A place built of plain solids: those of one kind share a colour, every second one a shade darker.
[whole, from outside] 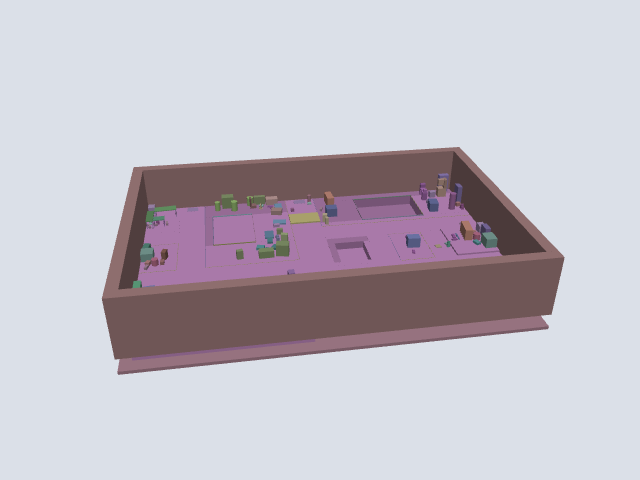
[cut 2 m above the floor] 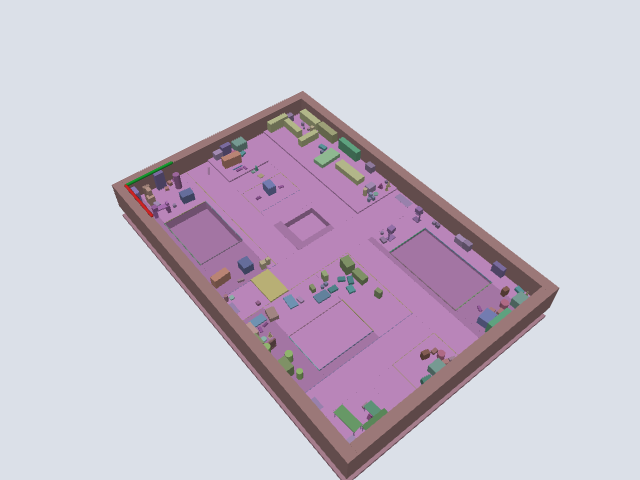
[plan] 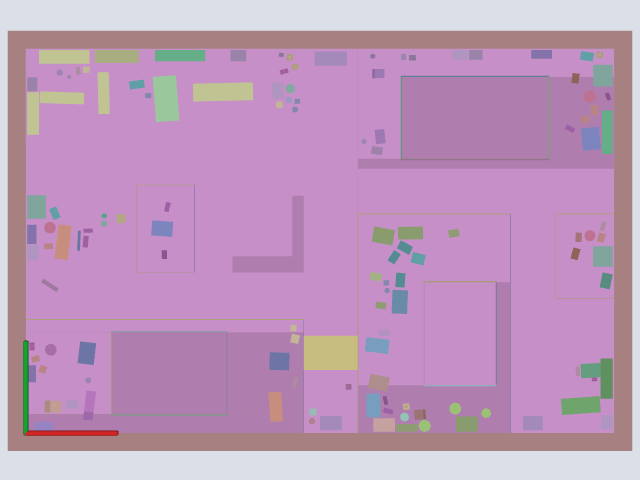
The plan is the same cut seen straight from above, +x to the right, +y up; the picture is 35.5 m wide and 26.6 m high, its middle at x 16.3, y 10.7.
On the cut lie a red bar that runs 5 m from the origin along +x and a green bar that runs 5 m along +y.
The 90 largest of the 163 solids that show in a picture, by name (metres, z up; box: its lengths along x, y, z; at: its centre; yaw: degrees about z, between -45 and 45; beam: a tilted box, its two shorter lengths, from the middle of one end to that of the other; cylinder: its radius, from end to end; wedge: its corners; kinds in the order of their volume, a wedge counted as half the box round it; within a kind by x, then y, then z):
{
 "floor_1": {"box": [4.05, 4.85, 1.16], "at": [2.02, 11.32, -0.42]},
 "floor_2": {"box": [4.8, 4.53, 2.1], "at": [2.4, 3.31, -1.05]},
 "floor_3": {"box": [2.1, 4.85, 1.0], "at": [5.1, 11.32, -0.5]},
 "floor_4": {"box": [15.4, 1.05, 2.1], "at": [7.7, 0.53, -1.05]},
 "floor_5": {"box": [15.4, 0.72, 2.1], "at": [7.7, 5.94, -1.05]},
 "floor_6": {"box": [15.4, 2.6, 1.0], "at": [7.7, 7.6, -0.5]},
 "floor_7": {"box": [15.4, 2.3, 1.0], "at": [7.7, 14.9, -0.5]},
 "floor_8": {"box": [15.4, 5.25, 1.16], "at": [7.7, 18.68, -0.42]},
 "floor_9": {"box": [3.2, 4.85, 1.0], "at": [7.75, 11.32, -0.5]},
 "floor_10": {"box": [6.3, 4.53, 1.14], "at": [7.95, 3.31, -1.53]},
 "floor_11": {"box": [2.1, 4.85, 1.0], "at": [10.4, 11.32, -0.5]},
 "floor_12": {"box": [0.55, 3.35, 2.1], "at": [11.72, 11.47, -1.05]},
 "floor_13": {"box": [4.3, 4.53, 2.1], "at": [13.25, 3.31, -1.05]},
 "floor_14": {"box": [2.76, 3.35, 1.39], "at": [13.38, 11.47, -1.4]},
 "floor_15": {"box": [3.95, 0.9, 2.1], "at": [13.43, 9.35, -1.05]},
 "floor_16": {"box": [3.95, 0.6, 2.1], "at": [13.43, 13.45, -1.05]},
 "floor_17": {"box": [0.64, 3.35, 2.1], "at": [15.08, 11.47, -1.05]},
 "floor_18": {"box": [3.0, 21.3, 1.0], "at": [16.9, 10.65, -0.5]},
 "floor_19": {"box": [2.45, 4.53, 2.1], "at": [19.62, 17.46, -1.05]},
 "floor_20": {"box": [3.7, 5.71, 2.1], "at": [20.25, 5.5, -1.05]},
 "floor_21": {"box": [8.45, 2.65, 2.1], "at": [22.62, 1.32, -1.05]},
 "floor_22": {"box": [8.45, 3.79, 2.1], "at": [22.62, 10.26, -1.05]},
 "floor_23": {"box": [3.94, 5.71, 2.1], "at": [24.07, 5.5, -1.05]},
 "floor_24": {"box": [8.07, 4.53, 1.91], "at": [24.89, 17.46, -1.15]},
 "floor_25": {"box": [14.2, 2.5, 1.0], "at": [25.5, 13.4, -0.5]},
 "floor_26": {"box": [14.2, 0.55, 2.1], "at": [25.5, 14.93, -1.05]},
 "floor_27": {"box": [14.2, 1.57, 2.1], "at": [25.5, 20.52, -1.05]},
 "floor_28": {"box": [0.81, 5.71, 2.1], "at": [26.45, 5.5, -1.05]},
 "floor_29": {"box": [2.5, 12.15, 1.0], "at": [28.1, 6.08, -0.5]},
 "floor_30": {"box": [3.68, 4.53, 2.1], "at": [30.76, 17.46, -1.05]},
 "floor_31": {"box": [3.25, 4.95, 1.0], "at": [30.98, 2.48, -0.5]},
 "floor_32": {"box": [3.25, 2.5, 1.0], "at": [30.98, 6.2, -0.5]},
 "floor_33": {"box": [3.25, 4.7, 1.0], "at": [30.98, 9.8, -0.5]},
 "wall_1": {"box": [1.0, 21.3, 5.5], "at": [-0.5, 10.65, 1.75]},
 "wall_2": {"box": [34.6, 1.0, 5.5], "at": [16.3, -0.5, 1.75]},
 "wall_3": {"box": [34.6, 1.0, 5.5], "at": [16.3, 21.8, 1.75]},
 "wall_4": {"box": [1.0, 21.3, 5.5], "at": [33.1, 10.65, 1.75]},
 "floor_base_1": {"box": [34.6, 23.3, 0.3], "at": [16.3, 10.65, -2.35]},
 "board_stack_1": {"box": [0.66, 2.36, 1.15], "at": [0.4, 17.71, 0.73]},
 "board_stack_2": {"box": [2.46, 0.65, 0.87], "at": [2.0, 18.57, 0.59], "yaw": -1.8},
 "board_stack_3": {"box": [2.79, 0.77, 0.97], "at": [2.13, 20.84, 0.65]},
 "board_stack_4": {"box": [0.63, 2.32, 0.84], "at": [4.31, 18.84, 0.58], "yaw": 1.4},
 "board_stack_5": {"box": [2.43, 0.72, 1.15], "at": [5.04, 20.87, 0.73]},
 "board_stack_6": {"box": [3.32, 0.99, 0.65], "at": [10.93, 18.91, 0.48], "yaw": 1.3},
 "bar_rack_1": {"box": [2.79, 0.63, 1.21], "at": [8.55, 20.91, 0.77]},
 "bar_rack_2": {"box": [0.6, 2.42, 1.36], "at": [32.23, 16.67, 0.68]},
 "table_saw_1": {"box": [0.9, 1.22, 0.92], "at": [3.38, 4.43, 0.46], "yaw": -6.6},
 "table_saw_2": {"box": [1.17, 0.84, 0.98], "at": [7.55, 11.33, 0.49], "yaw": -4.3},
 "table_saw_3": {"box": [1.1, 0.98, 0.89], "at": [14.05, 3.98, 0.45], "yaw": -1.8},
 "table_saw_4": {"box": [1.0, 1.25, 0.9], "at": [31.32, 16.31, 0.45], "yaw": 6.8},
 "forge_hearth_1": {"box": [1.05, 1.3, 0.92], "at": [0.59, 12.53, 0.62]},
 "forge_hearth_2": {"box": [1.1, 1.13, 0.8], "at": [31.98, 9.79, 0.4]},
 "forge_hearth_3": {"box": [1.09, 1.21, 0.91], "at": [31.98, 19.81, 0.46]},
 "tool_cabinet_1": {"box": [0.49, 0.95, 1.96], "at": [0.32, 3.28, 0.98]},
 "tool_cabinet_2": {"box": [0.52, 1.07, 1.09], "at": [0.33, 11.01, 0.7]},
 "tool_cabinet_3": {"box": [1.03, 0.55, 1.95], "at": [0.99, 0.34, 0.97]},
 "tool_cabinet_4": {"box": [1.16, 0.49, 1.02], "at": [28.58, 20.98, 0.51]},
 "pallet_load_1": {"box": [1.17, 0.86, 1.14], "at": [19.8, 10.92, 0.57], "yaw": -10.1},
 "pallet_load_2": {"box": [1.38, 0.7, 0.69], "at": [21.32, 11.08, 0.34], "yaw": 0.8},
 "pallet_load_3": {"box": [1.21, 0.85, 1.25], "at": [24.44, 0.49, 0.62]},
 "offcut_bin_1": {"box": [0.56, 0.78, 0.82], "at": [0.35, 19.34, 0.57]},
 "offcut_bin_2": {"box": [0.63, 0.86, 0.77], "at": [0.39, 9.99, 0.55]},
 "offcut_bin_3": {"box": [0.64, 0.46, 0.64], "at": [2.56, 1.58, 0.32], "yaw": 6.0},
 "offcut_bin_4": {"box": [0.87, 0.62, 0.79], "at": [11.78, 20.92, 0.56]},
 "offcut_bin_5": {"box": [0.65, 0.89, 0.77], "at": [13.94, 18.97, 0.55], "yaw": 1.8},
 "offcut_bin_6": {"box": [0.89, 0.55, 0.72], "at": [24.07, 20.95, 0.36]},
 "offcut_bin_7": {"box": [0.74, 0.54, 0.82], "at": [24.94, 20.96, 0.41]},
 "offcut_bin_8": {"box": [0.66, 0.79, 0.75], "at": [32.2, 0.6, 0.38]},
 "planer_1": {"box": [0.73, 1.91, 1.07], "at": [2.07, 10.57, 0.69], "yaw": -6.5},
 "planer_2": {"box": [0.71, 1.63, 1.01], "at": [13.85, 1.45, 0.51], "yaw": 4.1},
 "sheet_stack_1": {"box": [1.3, 2.52, 0.46], "at": [7.77, 18.53, 0.39], "yaw": 4.2},
 "step_hump_1": {"box": [3.0, 1.9, 0.2], "at": [16.9, 4.45, 0.05]},
 "sack_pile_1": {"box": [1.09, 0.8, 0.48], "at": [19.55, 2.79, 0.24], "yaw": -11.7},
 "sack_pile_2": {"box": [1.22, 0.75, 0.66], "at": [19.85, 0.45, 0.33]},
 "crate_stack_1": {"box": [0.64, 0.43, 0.84], "at": [19.39, 8.66, 0.42], "yaw": -13.9},
 "crate_stack_2": {"box": [1.19, 0.44, 0.88], "at": [21.12, 0.29, 0.44]},
 "crate_stack_3": {"box": [0.59, 0.42, 0.86], "at": [23.72, 11.07, 0.43], "yaw": 9.5},
 "barrel_1": {"cylinder": 0.33, "from": [22.1, 0.4, 0.0], "to": [22.1, 0.4, 0.87]},
 "barrel_2": {"cylinder": 0.33, "from": [23.79, 1.36, 0.0], "to": [23.79, 1.36, 1.0]},
 "barrel_3": {"cylinder": 0.27, "from": [25.51, 1.1, 0.0], "to": [25.51, 1.1, 0.92]},
 "bandsaw_1": {"box": [0.31, 0.66, 0.98], "at": [1.2, 1.48, 1.47], "yaw": -1.9},
 "bandsaw_2": {"box": [0.91, 0.66, 0.98], "at": [1.5, 1.47, 0.49], "yaw": -1.9},
 "pallet_1": {"box": [0.76, 1.33, 0.2], "at": [19.26, 1.53, 0.05], "yaw": 0.2},
 "pallet_2": {"box": [1.29, 0.79, 0.2], "at": [19.47, 4.85, 0.05], "yaw": -6.9},
 "pallet_3": {"box": [0.86, 1.31, 0.2], "at": [20.72, 7.27, 0.05], "yaw": -2.4},
 "dust_extractor_1": {"cylinder": 0.33, "from": [1.38, 4.62, 0.0], "to": [1.38, 4.62, 1.76]},
 "quench_tub_1": {"cylinder": 0.32, "from": [1.34, 11.38, 0.16], "to": [1.34, 11.38, 0.75]},
 "quench_tub_2": {"cylinder": 0.34, "from": [31.26, 18.66, 0.0], "to": [31.26, 18.66, 0.57]},
 "coal_bin_1": {"box": [0.57, 0.85, 0.6], "at": [32.16, 8.44, 0.3], "yaw": -11.6},
 "anvil_block_1": {"box": [0.41, 0.64, 0.78], "at": [30.46, 9.94, 0.39], "yaw": -15.9}
}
